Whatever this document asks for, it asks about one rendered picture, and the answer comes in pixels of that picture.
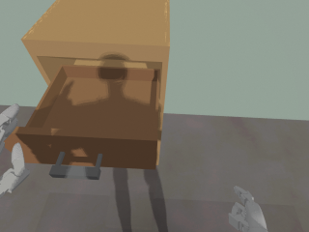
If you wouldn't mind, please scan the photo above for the right robot hand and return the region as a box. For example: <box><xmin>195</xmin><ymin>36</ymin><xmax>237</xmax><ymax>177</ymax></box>
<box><xmin>228</xmin><ymin>186</ymin><xmax>267</xmax><ymax>232</ymax></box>

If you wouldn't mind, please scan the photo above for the cabinet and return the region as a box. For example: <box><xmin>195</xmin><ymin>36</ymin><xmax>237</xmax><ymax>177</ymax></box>
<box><xmin>21</xmin><ymin>0</ymin><xmax>170</xmax><ymax>165</ymax></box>

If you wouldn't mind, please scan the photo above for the drawer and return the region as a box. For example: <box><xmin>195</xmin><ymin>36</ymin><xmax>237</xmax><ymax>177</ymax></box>
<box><xmin>4</xmin><ymin>64</ymin><xmax>160</xmax><ymax>170</ymax></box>

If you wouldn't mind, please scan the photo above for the left robot hand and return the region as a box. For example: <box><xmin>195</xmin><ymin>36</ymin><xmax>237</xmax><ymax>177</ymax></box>
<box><xmin>0</xmin><ymin>103</ymin><xmax>30</xmax><ymax>198</ymax></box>

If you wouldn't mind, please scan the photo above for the handle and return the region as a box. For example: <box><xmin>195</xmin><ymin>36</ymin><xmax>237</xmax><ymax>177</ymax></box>
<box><xmin>49</xmin><ymin>152</ymin><xmax>103</xmax><ymax>180</ymax></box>

